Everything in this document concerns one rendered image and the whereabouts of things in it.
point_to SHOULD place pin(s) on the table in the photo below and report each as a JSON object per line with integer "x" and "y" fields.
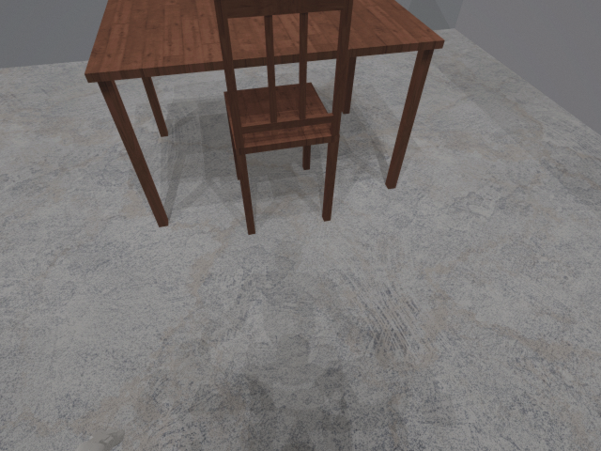
{"x": 146, "y": 38}

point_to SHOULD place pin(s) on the chair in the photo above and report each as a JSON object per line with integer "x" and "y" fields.
{"x": 278, "y": 117}

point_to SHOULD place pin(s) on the left robot hand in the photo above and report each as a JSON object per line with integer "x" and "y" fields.
{"x": 103, "y": 440}

